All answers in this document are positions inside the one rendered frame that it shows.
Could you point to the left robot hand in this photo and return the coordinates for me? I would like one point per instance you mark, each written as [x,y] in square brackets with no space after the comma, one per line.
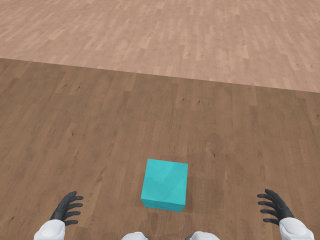
[61,213]

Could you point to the right robot forearm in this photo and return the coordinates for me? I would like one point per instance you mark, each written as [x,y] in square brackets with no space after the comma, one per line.
[293,229]

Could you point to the right robot hand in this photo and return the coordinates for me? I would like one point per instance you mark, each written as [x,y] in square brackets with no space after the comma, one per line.
[281,210]

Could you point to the carton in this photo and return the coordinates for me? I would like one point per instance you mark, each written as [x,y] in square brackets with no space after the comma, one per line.
[165,185]

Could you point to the left robot forearm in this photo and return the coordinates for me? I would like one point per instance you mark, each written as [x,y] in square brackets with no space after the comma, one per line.
[51,230]

